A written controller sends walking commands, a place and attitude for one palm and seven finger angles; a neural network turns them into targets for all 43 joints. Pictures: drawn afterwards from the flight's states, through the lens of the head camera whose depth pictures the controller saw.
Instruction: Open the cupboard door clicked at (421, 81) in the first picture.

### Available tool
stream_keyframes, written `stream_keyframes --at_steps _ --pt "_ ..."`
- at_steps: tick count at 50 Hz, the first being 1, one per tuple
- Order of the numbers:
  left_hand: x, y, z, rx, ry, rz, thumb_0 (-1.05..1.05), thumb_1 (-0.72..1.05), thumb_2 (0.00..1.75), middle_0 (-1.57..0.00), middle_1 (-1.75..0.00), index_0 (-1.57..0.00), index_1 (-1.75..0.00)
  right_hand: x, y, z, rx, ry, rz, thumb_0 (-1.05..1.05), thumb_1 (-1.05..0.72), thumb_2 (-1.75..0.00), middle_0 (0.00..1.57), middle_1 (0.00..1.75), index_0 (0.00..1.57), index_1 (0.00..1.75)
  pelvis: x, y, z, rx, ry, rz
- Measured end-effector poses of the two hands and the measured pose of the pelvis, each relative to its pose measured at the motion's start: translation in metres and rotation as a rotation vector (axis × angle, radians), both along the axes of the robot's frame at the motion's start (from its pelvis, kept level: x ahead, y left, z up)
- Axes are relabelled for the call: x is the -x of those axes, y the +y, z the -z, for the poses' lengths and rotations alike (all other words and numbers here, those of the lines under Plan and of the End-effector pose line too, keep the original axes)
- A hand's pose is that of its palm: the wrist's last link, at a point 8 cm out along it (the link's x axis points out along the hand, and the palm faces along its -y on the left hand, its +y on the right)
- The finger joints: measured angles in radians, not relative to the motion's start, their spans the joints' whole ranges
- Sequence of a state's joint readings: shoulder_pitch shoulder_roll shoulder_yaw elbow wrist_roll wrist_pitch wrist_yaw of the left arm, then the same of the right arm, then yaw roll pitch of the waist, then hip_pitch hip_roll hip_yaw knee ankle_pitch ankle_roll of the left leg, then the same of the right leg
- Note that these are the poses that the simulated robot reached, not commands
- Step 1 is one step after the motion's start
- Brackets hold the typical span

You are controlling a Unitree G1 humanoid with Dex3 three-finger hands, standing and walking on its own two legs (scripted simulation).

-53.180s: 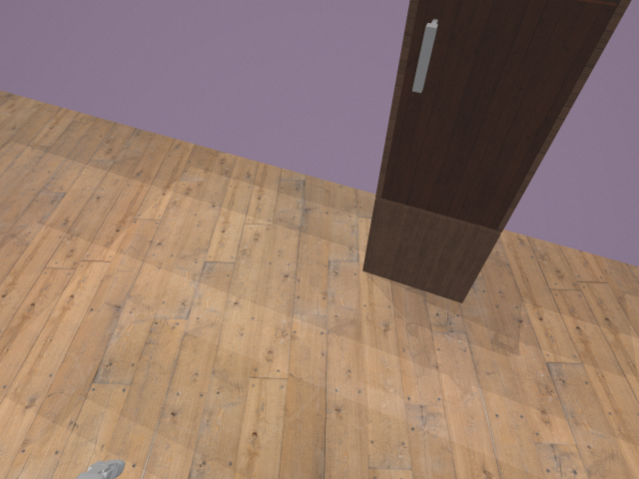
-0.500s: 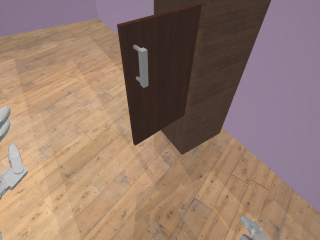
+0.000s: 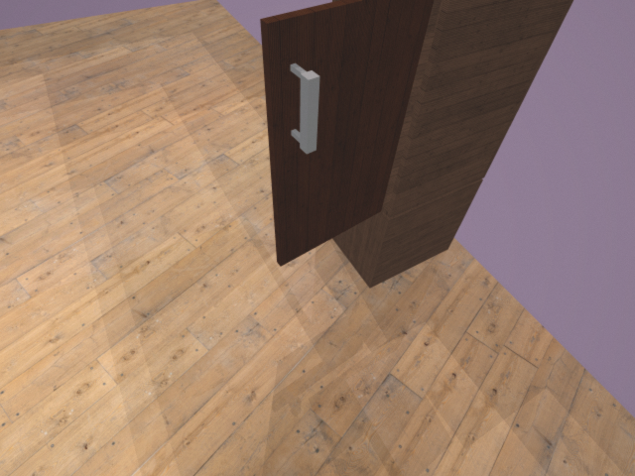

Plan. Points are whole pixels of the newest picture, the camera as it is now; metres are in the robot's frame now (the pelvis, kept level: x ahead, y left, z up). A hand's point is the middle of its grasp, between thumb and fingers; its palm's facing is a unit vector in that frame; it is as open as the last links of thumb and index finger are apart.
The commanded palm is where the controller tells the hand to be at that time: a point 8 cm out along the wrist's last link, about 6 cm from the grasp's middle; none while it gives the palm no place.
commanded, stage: let the arm hang, fingers relaxed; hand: left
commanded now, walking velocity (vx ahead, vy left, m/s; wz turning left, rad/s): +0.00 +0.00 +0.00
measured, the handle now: (302, 109) +0.64 +0.07 +0.11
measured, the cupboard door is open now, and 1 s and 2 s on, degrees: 96 96 96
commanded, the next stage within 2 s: look to check the result in 0.70 s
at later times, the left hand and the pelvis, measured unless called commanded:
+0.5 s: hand out of the picture +0.01 +0.18 -0.17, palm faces +0.01 -0.98 -0.19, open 7.4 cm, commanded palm none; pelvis -0.01 +0.01 +0.00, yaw -1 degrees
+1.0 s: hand out of the picture +0.02 +0.21 -0.17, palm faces +0.00 -0.97 -0.24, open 7.4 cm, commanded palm none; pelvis +0.00 +0.01 +0.00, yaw -1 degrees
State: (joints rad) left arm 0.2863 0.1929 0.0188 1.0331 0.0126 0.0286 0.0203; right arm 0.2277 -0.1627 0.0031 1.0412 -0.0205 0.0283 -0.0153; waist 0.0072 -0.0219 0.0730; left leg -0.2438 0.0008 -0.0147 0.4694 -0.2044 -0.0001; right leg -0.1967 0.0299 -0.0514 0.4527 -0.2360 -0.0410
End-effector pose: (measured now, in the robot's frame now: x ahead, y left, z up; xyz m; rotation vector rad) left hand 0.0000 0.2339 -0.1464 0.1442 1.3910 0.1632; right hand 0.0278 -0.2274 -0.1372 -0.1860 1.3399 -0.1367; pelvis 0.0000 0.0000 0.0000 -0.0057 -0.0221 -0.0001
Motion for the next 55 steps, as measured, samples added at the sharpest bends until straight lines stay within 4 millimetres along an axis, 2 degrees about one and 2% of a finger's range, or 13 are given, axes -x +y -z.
stream_keyframes --at_steps 4,8,12,17,27,42,49,55 --pt "0.034 0.006 -0.006 -0.019 0.098 -0.015 -0.01 0.97 0.9 -0.2 -0.3 -0.2 -0.3 0.031 0.007 0.005 -0.02 0.087 0.032 0.01 -0.91 -0.9 0.2 0.3 0.2 0.3 0.002 0.003 -0.002 0.001 -0.004 0.002" --pt "0.05 0.009 -0.01 -0.031 0.147 -0.021 0.0 0.94 0.9 -0.2 -0.3 -0.2 -0.3 0.053 0.014 0.009 -0.039 0.13 0.058 0.01 -0.91 -0.9 0.2 0.3 0.2 0.3 0.004 0.006 -0.003 -0.001 -0.008 0.007" --pt "0.05 0.008 -0.011 -0.032 0.143 -0.018 0.0 0.92 0.9 -0.2 -0.3 -0.2 -0.3 0.065 0.021 0.012 -0.055 0.146 0.074 0.01 -0.91 -0.9 0.2 0.3 0.2 0.3 0.006 0.008 -0.003 -0.004 -0.012 0.012" --pt "0.033 0.003 -0.008 -0.021 0.091 -0.004 0.0 0.91 0.9 -0.2 -0.3 -0.2 -0.3 0.069 0.028 0.014 -0.068 0.136 0.087 0.01 -0.9 -0.9 0.2 0.3 0.2 0.3 0.008 0.009 -0.002 -0.007 -0.014 0.017" --pt "-0.005 -0.004 -0.004 0.002 -0.015 0.027 0.01 0.92 0.9 -0.2 -0.3 -0.2 -0.3 0.06 0.032 0.012 -0.066 0.087 0.102 0.01 -0.9 -0.9 0.2 0.3 0.2 0.3 0.007 0.011 -0.002 -0.008 -0.014 0.021" --pt "-0.012 0.013 -0.008 -0.023 -0.001 0.028 0.0 0.91 0.9 -0.2 -0.3 -0.2 -0.3 0.036 0.017 0.007 -0.026 0.065 0.081 0.01 -0.9 -0.9 0.2 0.3 0.2 0.3 0.001 0.014 -0.004 -0.007 -0.009 0.018" --pt "-0.019 0.023 -0.01 -0.041 0.001 0.034 0.0 0.91 0.9 -0.2 -0.3 -0.2 -0.3 0.016 0.003 0.004 0.003 0.041 0.06 0.01 -0.9 -0.9 0.2 0.3 0.2 0.3 -0.004 0.014 -0.005 -0.007 -0.008 0.017" --pt "-0.033 0.032 -0.014 -0.059 -0.019 0.045 0.0 0.91 0.9 -0.2 -0.3 -0.2 -0.3 -0.005 -0.009 -0.001 0.029 0.009 0.041 0.01 -0.9 -0.9 0.2 0.3 0.2 0.3 -0.008 0.014 -0.006 -0.007 -0.006 0.016"
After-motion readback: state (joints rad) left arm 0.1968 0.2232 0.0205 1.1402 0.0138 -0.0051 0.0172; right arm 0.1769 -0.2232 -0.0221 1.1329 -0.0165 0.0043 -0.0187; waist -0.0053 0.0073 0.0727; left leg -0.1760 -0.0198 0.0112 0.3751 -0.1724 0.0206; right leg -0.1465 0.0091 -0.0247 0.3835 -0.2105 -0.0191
